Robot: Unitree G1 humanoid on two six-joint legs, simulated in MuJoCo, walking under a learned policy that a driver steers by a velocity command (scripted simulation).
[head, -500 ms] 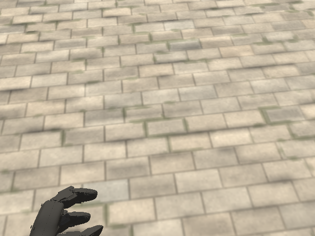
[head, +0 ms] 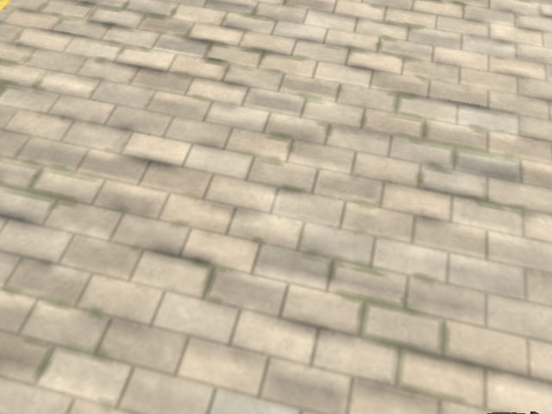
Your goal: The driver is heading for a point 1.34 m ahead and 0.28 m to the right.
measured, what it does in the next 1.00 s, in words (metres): steps on the spot: right foot, then left foot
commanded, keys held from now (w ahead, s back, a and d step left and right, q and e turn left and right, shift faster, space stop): e+shift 0.38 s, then shift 0.24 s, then q+shift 0.38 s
